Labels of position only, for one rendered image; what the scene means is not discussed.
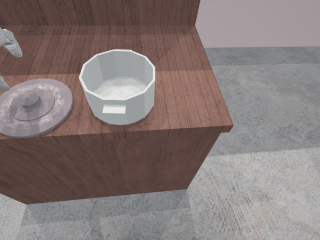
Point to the lid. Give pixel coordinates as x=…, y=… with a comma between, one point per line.
x=19, y=122

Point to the pot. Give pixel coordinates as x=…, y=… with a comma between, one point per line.
x=119, y=85

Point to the robot left hand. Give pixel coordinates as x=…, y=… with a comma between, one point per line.
x=8, y=40

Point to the table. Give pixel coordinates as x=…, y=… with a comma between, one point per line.
x=84, y=157

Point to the knob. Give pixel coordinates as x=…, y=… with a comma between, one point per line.
x=30, y=100

